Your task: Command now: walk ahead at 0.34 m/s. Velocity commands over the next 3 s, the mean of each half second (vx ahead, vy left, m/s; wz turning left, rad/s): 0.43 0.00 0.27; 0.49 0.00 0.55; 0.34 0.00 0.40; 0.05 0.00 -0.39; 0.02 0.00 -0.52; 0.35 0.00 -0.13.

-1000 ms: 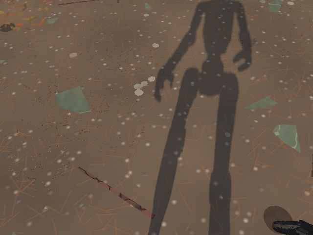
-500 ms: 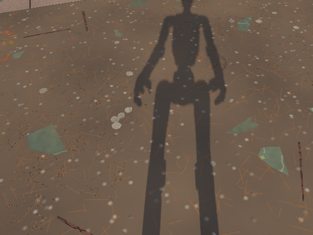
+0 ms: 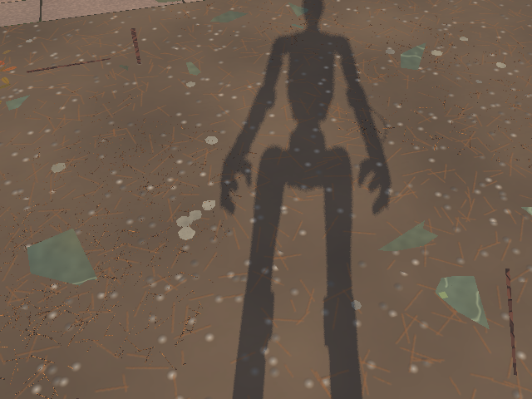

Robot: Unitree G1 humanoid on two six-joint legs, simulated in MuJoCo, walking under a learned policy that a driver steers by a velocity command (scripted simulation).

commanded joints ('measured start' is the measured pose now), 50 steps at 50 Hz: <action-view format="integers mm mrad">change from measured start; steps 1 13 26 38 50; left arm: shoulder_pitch -179 150 -17 46 -96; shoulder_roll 75 193 125 221 142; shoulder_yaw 11 74 37 69 44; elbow -127 -73 -32 -5 -151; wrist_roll -1 -2 41 5 37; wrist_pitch -59 -7 -51 5 -45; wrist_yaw -17 -5 3 16 3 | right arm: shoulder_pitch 214 28 -46 -254 -35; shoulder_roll -216 -112 -42 -69 -135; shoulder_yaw -56 -22 -51 -51 -80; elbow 26 -73 -191 -343 -303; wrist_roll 3 -11 0 1 -15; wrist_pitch -28 3 46 41 -1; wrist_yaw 7 -26 -4 62 5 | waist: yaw -113 212 17 21 34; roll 204 32 -29 -86 21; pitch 37 -69 83 66 -18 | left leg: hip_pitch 370 -223 -530 -319 45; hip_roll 316 82 130 12 169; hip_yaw -555 -97 -138 125 -323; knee -323 -15 351 -13 -465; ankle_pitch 248 297 331 268 476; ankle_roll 289 7 4 94 285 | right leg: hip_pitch -484 364 163 346 -392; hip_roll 41 -58 -283 -293 -130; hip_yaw -49 -21 -17 -292 22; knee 246 -106 -580 -349 378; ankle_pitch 90 257 379 1089 210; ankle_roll -17 10 -141 -90 55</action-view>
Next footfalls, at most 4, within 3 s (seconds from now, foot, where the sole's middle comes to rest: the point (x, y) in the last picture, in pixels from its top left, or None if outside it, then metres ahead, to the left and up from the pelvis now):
0.26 right None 0.23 -0.19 -0.76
0.82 left None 0.48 0.13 -0.76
1.30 right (232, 292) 0.83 0.12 -0.76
1.66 left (166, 344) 0.67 0.29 -0.76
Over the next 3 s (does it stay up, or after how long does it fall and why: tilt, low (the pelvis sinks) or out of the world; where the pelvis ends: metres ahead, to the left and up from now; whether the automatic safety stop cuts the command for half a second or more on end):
stays up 0.88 0.11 0.01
